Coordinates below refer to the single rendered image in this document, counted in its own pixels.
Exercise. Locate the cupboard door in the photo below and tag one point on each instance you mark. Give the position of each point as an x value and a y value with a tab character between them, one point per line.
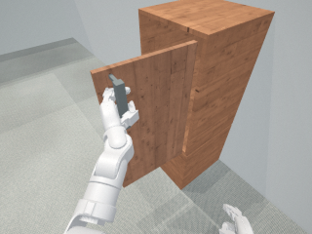
160	84

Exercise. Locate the left robot forearm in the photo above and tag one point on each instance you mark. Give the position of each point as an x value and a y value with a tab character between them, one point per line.
98	204

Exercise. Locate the robot right hand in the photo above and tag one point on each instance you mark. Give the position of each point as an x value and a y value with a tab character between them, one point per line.
241	224

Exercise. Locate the handle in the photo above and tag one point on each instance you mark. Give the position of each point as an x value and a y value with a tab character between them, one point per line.
120	95

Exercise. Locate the robot left hand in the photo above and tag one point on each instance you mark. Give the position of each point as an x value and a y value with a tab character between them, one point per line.
109	111

